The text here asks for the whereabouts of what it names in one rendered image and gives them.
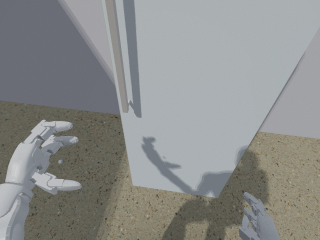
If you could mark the handle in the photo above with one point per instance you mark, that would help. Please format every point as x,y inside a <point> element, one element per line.
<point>117,52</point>

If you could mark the left robot hand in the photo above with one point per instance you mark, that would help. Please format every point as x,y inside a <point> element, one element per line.
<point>22,168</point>

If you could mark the fridge door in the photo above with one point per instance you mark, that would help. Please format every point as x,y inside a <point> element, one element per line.
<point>201,77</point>

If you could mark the left robot forearm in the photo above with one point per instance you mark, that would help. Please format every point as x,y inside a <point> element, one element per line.
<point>14,208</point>

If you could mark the right robot hand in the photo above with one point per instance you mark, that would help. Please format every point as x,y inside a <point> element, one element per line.
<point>263,225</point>

